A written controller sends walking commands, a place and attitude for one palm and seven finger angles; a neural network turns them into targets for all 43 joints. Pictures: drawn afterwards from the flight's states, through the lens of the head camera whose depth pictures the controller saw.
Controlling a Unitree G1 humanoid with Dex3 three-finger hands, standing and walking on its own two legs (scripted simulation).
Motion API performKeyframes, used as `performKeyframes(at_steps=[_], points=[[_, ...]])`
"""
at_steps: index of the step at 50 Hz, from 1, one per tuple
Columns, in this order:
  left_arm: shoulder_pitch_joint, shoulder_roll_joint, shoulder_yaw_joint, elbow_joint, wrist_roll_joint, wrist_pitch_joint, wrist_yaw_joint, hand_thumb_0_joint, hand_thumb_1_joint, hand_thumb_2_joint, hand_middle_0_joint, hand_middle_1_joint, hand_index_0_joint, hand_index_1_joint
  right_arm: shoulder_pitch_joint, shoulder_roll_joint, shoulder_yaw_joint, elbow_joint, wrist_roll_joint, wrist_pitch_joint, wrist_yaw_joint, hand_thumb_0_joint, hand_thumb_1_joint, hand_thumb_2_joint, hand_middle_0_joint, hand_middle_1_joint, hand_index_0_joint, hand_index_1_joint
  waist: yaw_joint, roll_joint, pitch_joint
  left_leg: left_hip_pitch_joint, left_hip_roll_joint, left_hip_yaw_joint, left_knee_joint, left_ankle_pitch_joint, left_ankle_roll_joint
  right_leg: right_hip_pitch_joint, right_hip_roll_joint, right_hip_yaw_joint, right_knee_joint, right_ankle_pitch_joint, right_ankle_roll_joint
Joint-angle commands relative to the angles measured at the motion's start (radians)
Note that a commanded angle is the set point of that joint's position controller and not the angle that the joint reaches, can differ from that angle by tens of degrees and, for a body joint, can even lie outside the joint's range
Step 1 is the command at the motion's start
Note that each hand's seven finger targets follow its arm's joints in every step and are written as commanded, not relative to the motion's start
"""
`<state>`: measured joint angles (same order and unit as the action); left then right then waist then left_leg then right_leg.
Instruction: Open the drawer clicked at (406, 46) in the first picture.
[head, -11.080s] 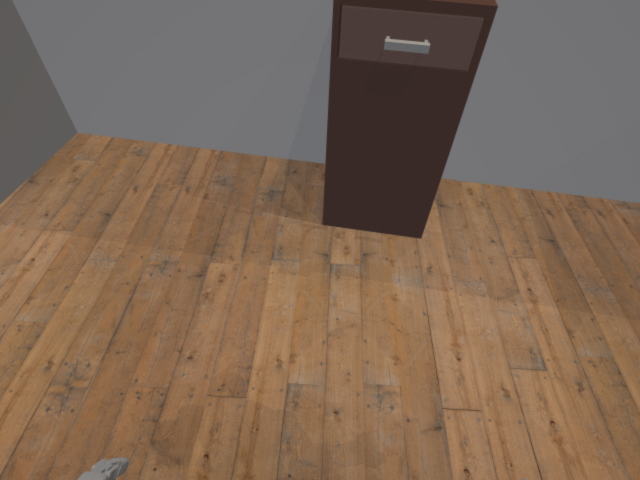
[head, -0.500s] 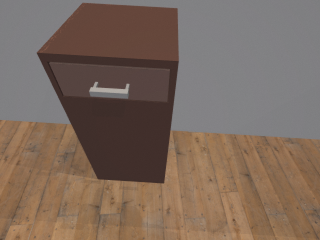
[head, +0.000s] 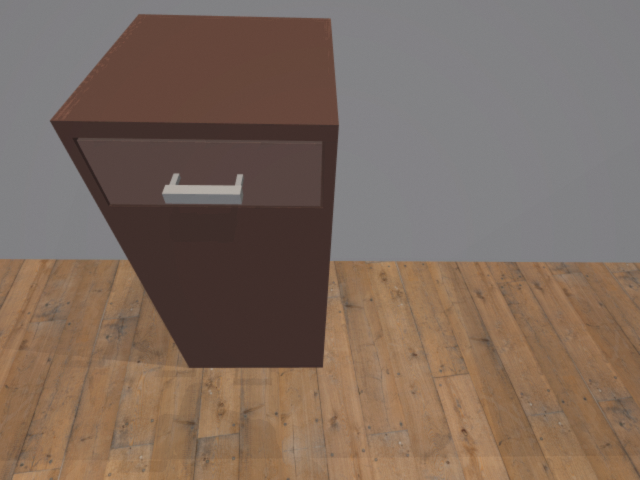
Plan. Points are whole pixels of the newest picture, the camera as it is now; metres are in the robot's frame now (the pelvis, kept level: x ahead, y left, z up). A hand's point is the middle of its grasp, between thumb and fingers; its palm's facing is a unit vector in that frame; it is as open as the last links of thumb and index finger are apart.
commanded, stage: look again from close up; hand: left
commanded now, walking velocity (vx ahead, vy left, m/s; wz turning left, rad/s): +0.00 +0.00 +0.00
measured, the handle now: (205, 186) +0.55 +0.23 +0.04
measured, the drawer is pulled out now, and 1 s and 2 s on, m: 0.00 0.00 0.00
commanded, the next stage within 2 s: shuffle to correct the standing spot in 0.46 s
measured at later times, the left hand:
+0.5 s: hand out of the picture -0.05 +0.19 -0.18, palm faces +0.04 -0.98 -0.20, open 7.4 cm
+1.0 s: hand out of the picture -0.05 +0.15 -0.19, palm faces +0.12 -0.99 -0.12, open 7.4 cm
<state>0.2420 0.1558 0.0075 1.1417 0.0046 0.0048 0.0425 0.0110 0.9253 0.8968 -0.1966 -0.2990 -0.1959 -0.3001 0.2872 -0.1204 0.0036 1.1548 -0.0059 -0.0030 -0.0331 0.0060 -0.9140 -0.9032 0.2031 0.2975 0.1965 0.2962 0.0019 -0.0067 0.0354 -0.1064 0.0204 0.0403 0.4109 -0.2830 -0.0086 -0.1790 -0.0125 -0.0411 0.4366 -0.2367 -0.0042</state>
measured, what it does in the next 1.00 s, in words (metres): stands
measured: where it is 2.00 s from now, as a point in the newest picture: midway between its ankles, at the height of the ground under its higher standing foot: outside the picture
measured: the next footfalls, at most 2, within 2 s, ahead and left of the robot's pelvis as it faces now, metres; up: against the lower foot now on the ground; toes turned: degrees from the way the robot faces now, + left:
right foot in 1.24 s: +0.14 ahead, -0.10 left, +0.00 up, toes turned -5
left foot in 1.52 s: +0.09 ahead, +0.11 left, +0.00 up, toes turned -3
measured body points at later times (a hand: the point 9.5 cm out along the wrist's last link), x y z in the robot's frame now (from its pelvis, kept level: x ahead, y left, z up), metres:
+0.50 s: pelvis -0.04 +0.02 -0.01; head -0.05 +0.01 +0.44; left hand -0.05 +0.24 -0.16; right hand -0.04 -0.20 -0.17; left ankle -0.04 +0.12 -0.74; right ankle +0.00 -0.11 -0.74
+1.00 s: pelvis +0.01 +0.01 -0.02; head +0.01 +0.02 +0.43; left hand -0.05 +0.21 -0.18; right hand -0.02 -0.21 -0.17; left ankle -0.04 +0.12 -0.74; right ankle +0.00 -0.11 -0.74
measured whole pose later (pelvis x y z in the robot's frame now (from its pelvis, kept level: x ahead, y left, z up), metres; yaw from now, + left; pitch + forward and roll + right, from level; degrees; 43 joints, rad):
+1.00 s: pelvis +0.01 +0.01 -0.02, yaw +1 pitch +0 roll +0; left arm 0.42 0.11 0.04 1.09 0.02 -0.02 0.01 0.00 0.90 0.90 -0.20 -0.30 -0.20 -0.30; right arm 0.39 -0.13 0.00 1.09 -0.02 -0.03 -0.01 0.01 -0.91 -0.90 0.20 0.30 0.19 0.30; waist 0.01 -0.03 -0.01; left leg -0.21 0.01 0.02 0.62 -0.40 0.01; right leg -0.27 -0.02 -0.04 0.62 -0.35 -0.01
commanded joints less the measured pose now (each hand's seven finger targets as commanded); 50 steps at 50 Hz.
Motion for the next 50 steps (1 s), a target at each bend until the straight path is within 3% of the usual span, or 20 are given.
performKeyframes(at_steps=[1,2,4,6,8,11,17,19,28,30,32,34,36,41,45,46,47,48,49,50], points=[[0.130,0.156,0.006,-0.007,0.011,-0.062,0.026,0.000,0.900,0.900,-0.200,-0.300,-0.200,-0.300,-0.015,-0.117,-0.009,-0.127,0.006,-0.020,0.012,0.000,-0.900,-0.900,0.200,0.300,0.200,0.300,-0.011,-0.045,0.008,-0.136,0.064,-0.008,0.104,0.156,-0.002,0.063,-0.184,0.120,0.004,0.759,-0.039],[0.115,0.141,0.009,-0.040,0.007,-0.060,0.021,0.000,0.900,0.900,-0.200,-0.300,-0.200,-0.300,0.067,-0.082,-0.011,-0.122,-0.005,-0.020,0.008,0.000,-0.900,-0.900,0.200,0.300,0.200,0.300,-0.022,-0.038,-0.087,-0.111,0.034,-0.025,0.074,0.048,0.015,0.117,-0.183,0.129,0.040,0.702,-0.047],[0.073,0.118,0.004,-0.058,0.003,-0.049,0.012,0.000,0.900,0.900,-0.200,-0.300,-0.200,-0.300,0.092,-0.100,-0.013,-0.107,-0.006,-0.023,0.006,0.000,-0.900,-0.900,0.200,0.300,0.200,0.300,-0.028,0.008,-0.151,-0.077,0.060,-0.047,0.049,0.153,0.027,0.099,-0.133,0.089,0.048,0.422,-0.048],[0.063,0.110,0.004,-0.076,0.005,-0.033,0.006,0.000,0.900,0.900,-0.200,-0.300,-0.200,-0.300,0.088,-0.116,-0.011,-0.115,-0.009,-0.025,0.005,0.000,-0.900,-0.900,0.200,0.300,0.200,0.300,-0.016,0.093,-0.089,-0.098,0.088,-0.065,0.038,0.229,0.035,0.048,-0.094,0.063,0.044,0.203,-0.040],[0.064,0.099,0.000,-0.073,0.006,-0.024,0.000,0.000,0.900,0.900,-0.200,-0.300,-0.200,-0.300,0.065,-0.119,-0.006,-0.124,-0.009,-0.022,0.003,0.000,-0.900,-0.900,0.200,0.300,0.200,0.300,-0.008,0.065,0.018,-0.164,0.088,-0.081,0.001,0.159,0.039,0.001,-0.083,0.059,0.017,0.098,-0.034],[0.067,0.096,-0.001,-0.079,0.009,-0.017,-0.006,0.000,0.900,0.900,-0.200,-0.300,-0.200,-0.300,0.073,-0.129,-0.006,-0.133,-0.010,-0.019,0.005,0.000,-0.900,-0.900,0.200,0.300,0.200,0.300,-0.007,0.054,0.099,-0.224,0.084,-0.104,-0.052,0.032,0.044,-0.036,-0.072,0.062,-0.001,0.008,-0.033],[0.101,0.083,0.000,-0.089,0.011,-0.013,-0.011,0.000,0.900,0.900,-0.200,-0.300,-0.200,-0.300,0.079,-0.146,-0.008,-0.139,-0.013,-0.021,0.007,0.000,-0.900,-0.900,0.200,0.300,0.200,0.300,0.002,0.046,0.098,-0.254,0.087,-0.130,-0.123,-0.122,0.052,-0.026,-0.067,0.053,0.004,0.001,-0.024],[0.108,0.079,0.000,-0.091,0.012,-0.014,-0.012,0.000,0.900,0.900,-0.200,-0.300,-0.200,-0.300,0.075,-0.147,-0.010,-0.140,-0.012,-0.020,0.008,0.000,-0.900,-0.900,0.200,0.300,0.200,0.300,0.004,0.019,0.099,-0.261,0.082,-0.130,-0.126,-0.150,0.053,-0.026,-0.070,0.055,-0.004,-0.011,-0.022],[0.136,0.071,0.005,-0.089,0.011,-0.022,-0.013,0.000,0.900,0.900,-0.200,-0.300,-0.200,-0.300,0.101,-0.123,-0.008,-0.116,-0.010,-0.018,0.008,0.000,-0.900,-0.900,0.200,0.300,0.200,0.300,-0.002,-0.001,0.063,-0.221,0.063,-0.104,-0.085,-0.111,0.051,-0.052,-0.083,0.088,-0.044,-0.062,-0.026],[0.155,0.072,0.010,-0.083,0.015,-0.022,-0.017,0.000,0.900,0.900,-0.200,-0.300,-0.200,-0.300,0.114,-0.126,-0.010,-0.106,-0.015,-0.015,0.009,0.000,-0.900,-0.900,0.200,0.300,0.200,0.300,-0.003,-0.005,0.051,-0.216,0.060,-0.098,-0.073,-0.212,0.057,-0.068,-0.078,0.092,-0.041,-0.200,-0.033],[0.161,0.074,0.016,-0.089,0.021,-0.016,-0.021,0.000,0.900,0.900,-0.200,-0.300,-0.200,-0.300,0.117,-0.134,-0.016,-0.107,-0.021,-0.008,0.012,0.000,-0.900,-0.900,0.200,0.300,0.200,0.300,-0.001,-0.013,0.088,-0.252,0.064,-0.109,-0.074,-0.319,0.067,-0.107,-0.069,0.093,-0.039,-0.317,-0.037],[0.180,0.073,0.022,-0.091,0.022,-0.016,-0.025,0.000,0.900,0.900,-0.200,-0.300,-0.200,-0.300,0.114,-0.129,-0.018,-0.111,-0.024,-0.007,0.014,0.000,-0.900,-0.900,0.200,0.300,0.200,0.300,0.004,-0.006,0.111,-0.285,0.057,-0.106,-0.055,-0.344,0.073,-0.122,-0.069,0.114,-0.042,-0.365,-0.048],[0.194,0.071,0.028,-0.089,0.022,-0.019,-0.029,0.000,0.900,0.900,-0.200,-0.300,-0.200,-0.300,0.119,-0.117,-0.021,-0.109,-0.024,-0.009,0.015,0.000,-0.900,-0.900,0.200,0.300,0.200,0.300,0.005,-0.012,0.137,-0.296,0.049,-0.099,-0.025,-0.329,0.075,-0.139,-0.072,0.132,-0.044,-0.382,-0.061],[0.219,0.071,0.041,-0.089,0.018,-0.032,-0.036,0.000,0.900,0.900,-0.200,-0.300,-0.200,-0.300,0.139,-0.092,-0.020,-0.113,-0.023,-0.026,0.015,0.000,-0.900,-0.900,0.200,0.300,0.200,0.300,0.004,-0.029,0.108,-0.299,0.024,-0.072,0.050,-0.269,0.078,-0.115,-0.096,0.179,-0.049,-0.383,-0.094],[0.255,0.096,0.051,-0.076,0.015,-0.043,-0.032,0.000,0.900,0.900,-0.200,-0.300,-0.200,-0.300,0.134,-0.062,-0.014,-0.119,-0.017,-0.042,0.018,0.000,-0.900,-0.900,0.200,0.300,0.200,0.300,0.015,-0.096,0.077,-0.307,-0.017,0.006,0.188,-0.156,0.066,-0.068,-0.172,0.262,-0.117,-0.382,-0.133],[0.260,0.097,0.054,-0.075,0.017,-0.043,-0.028,0.000,0.900,0.900,-0.200,-0.300,-0.200,-0.300,0.133,-0.057,-0.015,-0.121,-0.017,-0.041,0.018,0.000,-0.900,-0.900,0.200,0.300,0.200,0.300,0.010,-0.105,0.097,-0.297,-0.018,0.023,0.206,-0.142,0.063,-0.085,-0.183,0.279,-0.131,-0.379,-0.143],[0.248,0.094,0.056,-0.075,0.017,-0.044,-0.027,0.000,0.900,0.900,-0.200,-0.300,-0.200,-0.300,0.142,-0.050,-0.012,-0.118,-0.016,-0.047,0.018,0.000,-0.900,-0.900,0.200,0.300,0.200,0.300,-0.002,-0.097,0.092,-0.257,-0.016,0.027,0.177,-0.112,0.063,-0.098,-0.184,0.264,-0.111,-0.318,-0.146],[0.226,0.088,0.054,-0.079,0.017,-0.045,-0.028,0.000,0.900,0.900,-0.200,-0.300,-0.200,-0.300,0.163,-0.048,-0.009,-0.106,-0.014,-0.053,0.017,0.000,-0.900,-0.900,0.200,0.300,0.200,0.300,-0.013,-0.080,0.091,-0.208,-0.009,0.017,0.125,-0.074,0.065,-0.115,-0.161,0.208,-0.067,-0.236,-0.135],[0.213,0.068,0.049,-0.081,0.016,-0.046,-0.030,0.000,0.900,0.900,-0.200,-0.300,-0.200,-0.300,0.193,-0.059,-0.009,-0.091,-0.013,-0.060,0.015,0.000,-0.900,-0.900,0.200,0.300,0.200,0.300,-0.025,-0.018,0.076,-0.132,0.015,-0.019,0.064,0.007,0.070,-0.145,-0.116,0.139,0.014,-0.137,-0.115],[0.195,0.039,0.044,-0.086,0.018,-0.047,-0.033,0.000,0.900,0.900,-0.200,-0.300,-0.200,-0.300,0.247,-0.091,-0.015,-0.063,-0.013,-0.069,0.010,0.000,-0.900,-0.900,0.200,0.300,0.200,0.300,-0.041,0.117,0.057,-0.040,0.096,-0.123,0.012,0.152,0.096,-0.200,-0.048,0.046,0.157,-0.051,-0.083]])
